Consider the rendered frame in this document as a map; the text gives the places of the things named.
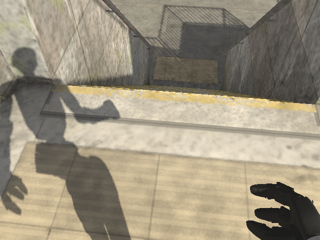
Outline stairs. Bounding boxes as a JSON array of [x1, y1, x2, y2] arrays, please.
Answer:
[[73, 84, 295, 103]]

